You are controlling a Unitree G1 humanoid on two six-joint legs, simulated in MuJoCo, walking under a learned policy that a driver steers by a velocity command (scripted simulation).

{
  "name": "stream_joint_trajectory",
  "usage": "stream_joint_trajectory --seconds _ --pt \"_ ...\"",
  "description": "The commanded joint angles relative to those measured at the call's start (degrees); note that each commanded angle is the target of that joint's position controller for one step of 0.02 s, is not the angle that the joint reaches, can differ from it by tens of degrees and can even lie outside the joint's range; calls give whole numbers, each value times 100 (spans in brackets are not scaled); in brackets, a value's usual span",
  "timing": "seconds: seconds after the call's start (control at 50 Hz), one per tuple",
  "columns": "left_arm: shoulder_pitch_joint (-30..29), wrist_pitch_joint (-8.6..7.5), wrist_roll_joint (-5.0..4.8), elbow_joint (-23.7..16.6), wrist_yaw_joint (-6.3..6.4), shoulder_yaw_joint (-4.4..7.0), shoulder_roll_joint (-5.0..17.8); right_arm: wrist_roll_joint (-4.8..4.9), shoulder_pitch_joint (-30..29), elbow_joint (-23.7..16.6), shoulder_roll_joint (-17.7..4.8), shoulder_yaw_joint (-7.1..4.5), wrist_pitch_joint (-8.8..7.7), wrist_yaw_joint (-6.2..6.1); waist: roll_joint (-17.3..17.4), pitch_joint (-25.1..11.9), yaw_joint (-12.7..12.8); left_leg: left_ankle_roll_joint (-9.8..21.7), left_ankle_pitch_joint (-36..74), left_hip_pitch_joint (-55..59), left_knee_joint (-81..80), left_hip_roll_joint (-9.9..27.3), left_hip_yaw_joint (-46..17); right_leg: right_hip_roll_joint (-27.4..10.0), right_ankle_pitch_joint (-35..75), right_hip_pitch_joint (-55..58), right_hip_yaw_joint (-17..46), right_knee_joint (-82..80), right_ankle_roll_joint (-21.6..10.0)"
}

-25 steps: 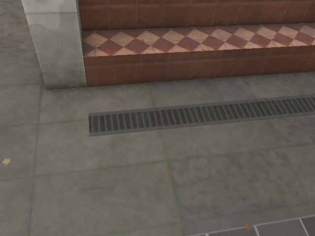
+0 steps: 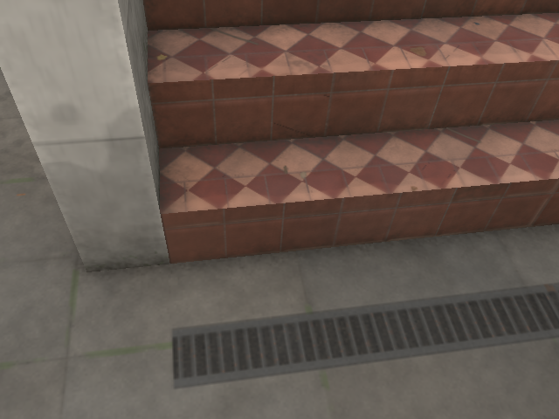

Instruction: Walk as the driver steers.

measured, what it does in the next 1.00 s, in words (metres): walks ahead, turning right: left foot, then right foot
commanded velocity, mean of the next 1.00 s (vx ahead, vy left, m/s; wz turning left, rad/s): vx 1.00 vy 0.00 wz -0.46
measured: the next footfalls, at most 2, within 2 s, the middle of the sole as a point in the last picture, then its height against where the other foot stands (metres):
left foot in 0.30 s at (220, 402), level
right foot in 0.76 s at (399, 325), level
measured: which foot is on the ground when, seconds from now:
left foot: up 0.00-0.28, down 0.30-0.76, up 0.78-1.00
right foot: down 0.00-0.30, up 0.32-0.74, down 0.76-1.00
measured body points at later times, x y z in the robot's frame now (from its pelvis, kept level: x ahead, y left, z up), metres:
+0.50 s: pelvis +0.43 +0.03 +0.02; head +0.44 +0.02 +0.47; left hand +0.72 +0.20 -0.05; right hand +0.33 -0.26 -0.09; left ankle +0.47 +0.17 -0.72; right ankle +0.40 -0.08 -0.61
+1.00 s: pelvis +0.76 -0.20 +0.02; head +0.76 -0.20 +0.47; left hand +0.91 +0.03 -0.11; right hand +0.76 -0.50 -0.09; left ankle +0.83 -0.09 -0.50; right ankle +0.69 -0.26 -0.72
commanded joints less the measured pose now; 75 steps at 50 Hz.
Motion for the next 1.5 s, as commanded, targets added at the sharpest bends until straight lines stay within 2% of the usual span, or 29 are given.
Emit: stream_joint_trajectory --seconds 0.02,0.12,0.22,0.26,0.3,0.32,0.34,0.4,0.46,0.68,0.72,0.76,0.78,0.8,0.82,0.86,0.98,1.06,1.1,1.14,1.2,1.22,1.24,1.26,1.28,1.3,1.32,1.36,1.5 --pt "-122 -136 9 -523 24 7 332 -85 26 -737 -634 -127 -175 -15 856 -118 -566 -66 334 -2051 -315 566 -447 -1699 -1579 1076 3836 -2291 -1013" --pt "59 -111 -171 -512 260 9 469 -309 -1271 -1507 -490 -32 -97 -211 205 549 -272 -623 1956 -468 -3329 514 397 -758 217 -1295 2242 -2311 -619" --pt "765 -18 -354 -287 268 69 502 142 -1900 -1883 -779 -226 21 -237 -502 20 208 -824 2434 286 -5470 34 5 -923 -133 293 2946 -1404 -96" --pt "614 70 -249 -335 269 90 486 156 -1416 -1805 -1129 -402 -82 -217 -549 -411 -119 -631 1957 746 -5720 9 57 -1047 1123 1093 3058 -368 56" --pt "317 106 64 -542 188 -55 219 105 1155 -1407 -1524 -558 -33 -301 -468 -2102 -1388 17 282 3596 -4899 1200 -714 -871 1411 191 2323 2665 416" --pt "1328 55 -201 -829 120 -319 -586 -100 1638 -1099 -2007 -635 -45 -217 2396 -3215 -742 1111 -1567 5634 -5796 2918 -4150 -250 -2458 -1870 1732 4579 627" --pt "1041 84 -493 -884 209 -291 -17 -73 1522 -1046 -1587 -623 6 -176 2477 -2671 -887 1019 -3529 5359 -6366 2912 -5058 -999 -2043 -2963 1413 5343 613" --pt "-638 160 -96 -1167 231 -151 412 -69 768 -844 -1078 -517 154 -211 28 -326 -868 309 -305 2746 -6634 1990 -2180 -1624 -892 -2828 907 4837 615" --pt "-576 367 -198 -1497 86 -186 80 -41 264 -606 -485 -334 121 -106 596 -39 -368 279 712 1628 -6905 1644 -785 -1973 -722 -2421 900 4505 607" --pt "-2314 39 -100 -2280 -140 -260 179 105 1123 200 -1768 -451 171 -141 167 492 -314 268 5274 1818 -7249 1701 1105 -1097 747 -1073 -199 860 406" --pt "-1685 19 -69 -2269 -109 -59 572 85 1176 419 -1957 -441 301 -173 810 -150 354 385 7752 2327 -5903 1991 962 -872 182 60 -190 562 77" --pt "737 141 5 -1594 124 244 1133 55 859 277 -1921 -369 339 -295 744 -1160 1580 164 6618 707 -3034 1644 841 -1465 827 3258 592 82 -104" --pt "845 87 214 -1430 213 257 1605 -56 1817 97 -639 -70 246 -202 -1198 -2351 530 -117 -730 -1680 -539 419 570 -3184 1171 5680 3002 349 -523" --pt "1397 74 308 -1398 209 195 1131 186 1695 288 -1143 -152 69 -149 -886 -3441 992 -24 -1111 -1845 479 328 -399 -3437 594 5482 4229 -486 -709" --pt "1170 29 298 -1241 169 126 892 394 918 36 -1228 -257 89 -172 -496 -2264 924 -102 -742 -2449 665 521 -243 -3237 491 4705 3494 -797 -570" --pt "291 -71 176 -1033 141 38 557 237 333 -194 -773 -147 185 -223 194 -840 295 -261 182 -2398 150 1021 4 -2915 412 2679 2341 -1441 -401" --pt "-54 -86 181 -82 24 -180 -212 328 787 -142 135 -14 860 -273 -650 21 -387 -360 -760 -3447 4333 767 399 -3122 1435 1114 636 -1807 -174" --pt "747 217 232 726 203 -499 -462 429 -1004 -1579 649 339 885 -214 -272 836 -382 135 -1447 -7362 6961 444 -54 -3323 1846 2595 168 -1531 404" --pt "-24 320 383 529 319 -565 -196 395 -1307 -2066 421 417 757 -14 -14 767 -806 196 -956 -6599 5576 464 312 -2786 2588 1660 -986 -1733 858" --pt "-844 262 221 153 629 -519 413 168 -1237 -2375 62 397 801 70 93 241 -1277 61 148 -3464 2323 579 1055 -2115 3485 -351 -2061 -2539 927" --pt "-800 270 -9 -337 784 39 2426 12 1000 -1418 -1124 -277 783 21 -966 -2397 -2206 73 -1356 980 1404 -827 2016 -2964 14048 1218 -1334 -138 -36" --pt "-825 488 -88 -484 723 80 2311 43 1178 -1286 -1396 -391 676 -25 -959 -2139 -2155 304 -2095 696 -296 -1061 1706 -2943 14140 1809 -1120 1512 -172" --pt "-893 404 -73 -912 697 10 1449 -120 1310 -1017 -1330 -376 640 31 700 -1576 -1655 1242 -1829 1484 -2715 -741 1 -2029 8008 57 -464 4724 302" --pt "-347 53 -5 -1266 299 -288 327 -364 166 -1256 -1752 -415 666 -110 3604 -2822 -256 2075 -1864 2583 -5220 581 -4320 -769 969 -1875 1057 6687 440" --pt "-894 -208 218 -1549 24 -281 388 -506 119 -1343 -1210 -281 729 -126 2406 -3423 -538 1510 -3345 2257 -5792 529 -4903 -787 935 -1788 1862 6871 132" --pt "-1756 -203 157 -1823 -41 -326 181 -567 991 -992 -1033 -215 740 -84 1612 -2419 -698 1288 -3480 943 -5997 484 -4883 -727 822 -1948 1595 6922 47" --pt "-1978 -165 312 -1900 -44 -494 -401 -298 1024 -705 -643 -127 742 -48 385 -1013 -361 1116 -2987 -426 -5643 274 -4201 -772 538 -2239 1240 6979 216" --pt "-1564 18 375 -1819 -161 -618 -620 -76 265 -770 62 109 703 -200 163 -306 273 1118 -1422 -1685 -4787 -239 -2546 -801 -282 -2410 739 7977 561" --pt "-2297 -132 457 -2185 -23 -1045 -881 -57 254 -568 -233 90 686 -243 216 -458 27 1252 523 -2041 -5638 -246 -1892 -843 303 -2304 -311 6651 886"
Keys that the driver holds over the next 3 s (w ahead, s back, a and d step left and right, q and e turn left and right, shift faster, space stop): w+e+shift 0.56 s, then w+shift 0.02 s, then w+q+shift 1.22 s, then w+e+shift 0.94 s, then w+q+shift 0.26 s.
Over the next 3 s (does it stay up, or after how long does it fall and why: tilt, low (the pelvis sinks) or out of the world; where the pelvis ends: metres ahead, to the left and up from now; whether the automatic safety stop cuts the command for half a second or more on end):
stays up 1.70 -0.31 0.84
